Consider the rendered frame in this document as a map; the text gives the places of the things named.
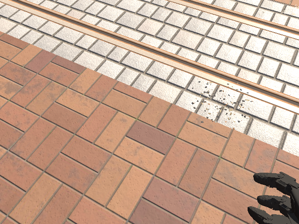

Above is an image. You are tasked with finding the robot right hand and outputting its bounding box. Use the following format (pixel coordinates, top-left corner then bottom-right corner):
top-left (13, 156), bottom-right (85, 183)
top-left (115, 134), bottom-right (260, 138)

top-left (248, 172), bottom-right (299, 224)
